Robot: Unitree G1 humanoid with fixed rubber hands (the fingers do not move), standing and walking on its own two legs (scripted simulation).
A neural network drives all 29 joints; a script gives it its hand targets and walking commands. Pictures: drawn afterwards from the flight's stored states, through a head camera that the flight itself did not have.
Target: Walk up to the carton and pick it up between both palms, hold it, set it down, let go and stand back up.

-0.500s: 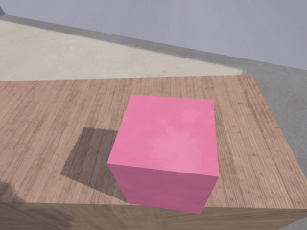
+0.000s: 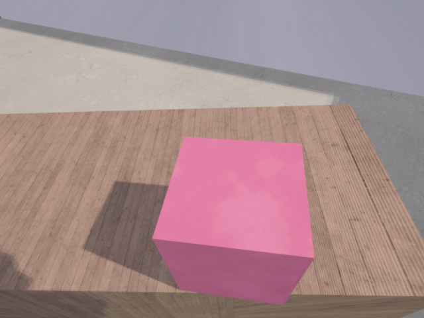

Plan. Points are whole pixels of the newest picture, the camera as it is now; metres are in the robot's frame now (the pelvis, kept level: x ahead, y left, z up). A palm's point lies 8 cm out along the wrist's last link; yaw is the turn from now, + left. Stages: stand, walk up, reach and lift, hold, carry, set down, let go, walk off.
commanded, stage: stand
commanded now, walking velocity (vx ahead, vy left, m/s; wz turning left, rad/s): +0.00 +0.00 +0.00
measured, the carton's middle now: (235, 223) +0.31 +0.00 +0.02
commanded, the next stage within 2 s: none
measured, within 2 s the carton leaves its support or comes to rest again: neither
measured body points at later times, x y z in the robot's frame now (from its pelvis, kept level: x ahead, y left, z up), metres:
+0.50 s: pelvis +0.02 +0.02 +0.00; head +0.03 +0.00 +0.45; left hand -0.04 +0.22 -0.16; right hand -0.01 -0.19 -0.17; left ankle -0.05 +0.16 -0.73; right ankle -0.12 -0.06 -0.73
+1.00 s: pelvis +0.02 +0.03 +0.00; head +0.03 +0.01 +0.45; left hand -0.03 +0.23 -0.16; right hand -0.01 -0.18 -0.17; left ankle -0.05 +0.16 -0.73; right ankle -0.12 -0.06 -0.73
